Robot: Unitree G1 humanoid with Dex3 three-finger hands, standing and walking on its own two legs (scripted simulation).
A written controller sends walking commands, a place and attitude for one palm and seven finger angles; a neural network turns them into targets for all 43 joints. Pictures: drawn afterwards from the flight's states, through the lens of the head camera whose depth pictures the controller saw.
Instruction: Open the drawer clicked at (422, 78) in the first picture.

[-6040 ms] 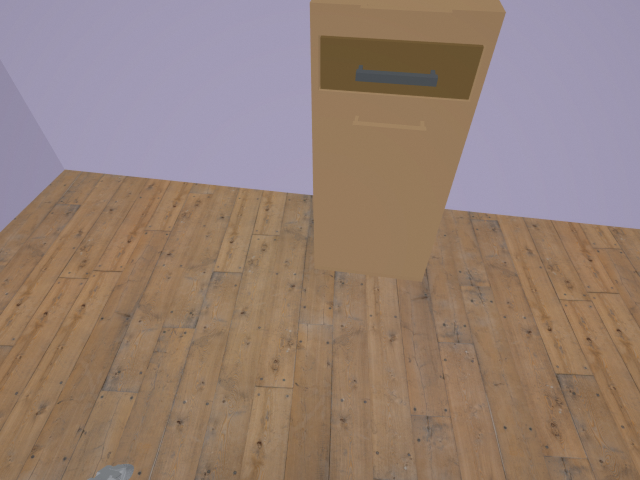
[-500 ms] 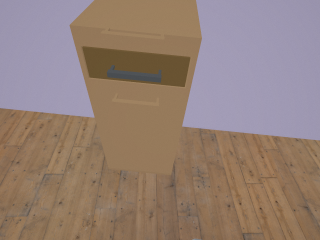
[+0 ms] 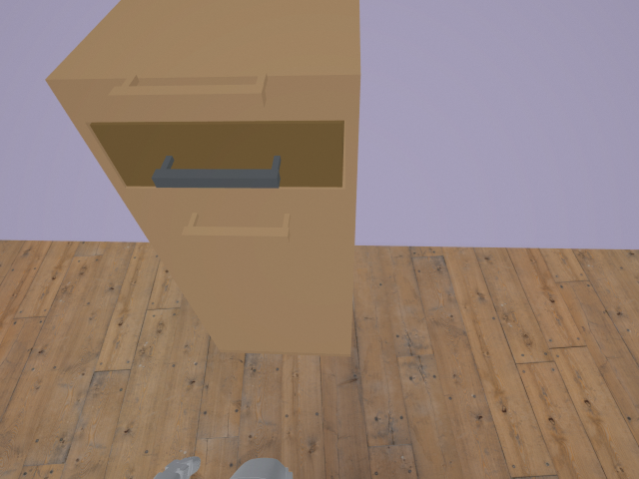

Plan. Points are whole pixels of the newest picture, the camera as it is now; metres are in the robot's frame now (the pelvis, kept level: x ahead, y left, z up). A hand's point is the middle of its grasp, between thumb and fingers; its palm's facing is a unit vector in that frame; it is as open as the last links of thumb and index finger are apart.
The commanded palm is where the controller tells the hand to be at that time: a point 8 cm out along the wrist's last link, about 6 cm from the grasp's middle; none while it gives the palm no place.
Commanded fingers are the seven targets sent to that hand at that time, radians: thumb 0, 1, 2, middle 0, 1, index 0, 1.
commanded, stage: come to a stop and stand still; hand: left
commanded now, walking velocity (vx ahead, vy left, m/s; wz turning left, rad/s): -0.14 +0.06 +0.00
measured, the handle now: (219, 170) +0.54 +0.19 +0.07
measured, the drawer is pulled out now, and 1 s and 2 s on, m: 0.00 0.00 0.00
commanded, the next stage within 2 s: none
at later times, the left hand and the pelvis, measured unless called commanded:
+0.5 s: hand out of the picture -0.05 +0.26 -0.17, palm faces +0.04 -0.99 -0.17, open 7.4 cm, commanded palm none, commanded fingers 0.00 0.90 0.90 -0.20 -0.30 -0.20 -0.30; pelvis -0.02 +0.06 +0.01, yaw -1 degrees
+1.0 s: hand out of the picture +0.01 +0.17 -0.16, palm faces +0.03 -0.97 -0.24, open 7.2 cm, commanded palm none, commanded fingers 0.00 0.90 0.90 -0.20 -0.30 -0.20 -0.30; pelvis -0.03 -0.01 +0.00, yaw +0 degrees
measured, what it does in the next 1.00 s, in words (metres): steps on the spot: left foot, then right foot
